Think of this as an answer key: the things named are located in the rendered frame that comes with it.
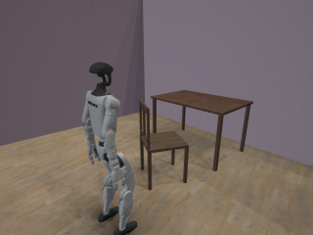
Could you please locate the left robot upper arm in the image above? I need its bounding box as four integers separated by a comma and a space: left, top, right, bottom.
82, 90, 93, 126

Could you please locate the right robot upper arm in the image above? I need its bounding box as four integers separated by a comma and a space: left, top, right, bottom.
101, 96, 120, 139

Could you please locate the robot right hand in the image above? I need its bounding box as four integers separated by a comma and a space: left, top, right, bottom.
111, 167, 126, 191

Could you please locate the left robot forearm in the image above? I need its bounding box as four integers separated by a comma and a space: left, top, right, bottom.
82, 122, 96, 147

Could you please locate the robot left hand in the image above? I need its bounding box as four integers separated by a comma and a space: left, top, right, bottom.
87, 145, 101, 165

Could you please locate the table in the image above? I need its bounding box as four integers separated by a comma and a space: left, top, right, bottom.
151, 90, 253, 171

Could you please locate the chair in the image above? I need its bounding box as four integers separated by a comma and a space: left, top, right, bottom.
139, 100, 189, 191

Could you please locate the right robot forearm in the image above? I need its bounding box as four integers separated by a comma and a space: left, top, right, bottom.
104, 130, 120, 169

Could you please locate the robot right thigh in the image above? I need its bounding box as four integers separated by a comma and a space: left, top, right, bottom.
109, 153, 135, 200

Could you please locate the robot left foot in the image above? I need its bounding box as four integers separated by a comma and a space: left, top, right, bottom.
98, 207, 119, 222

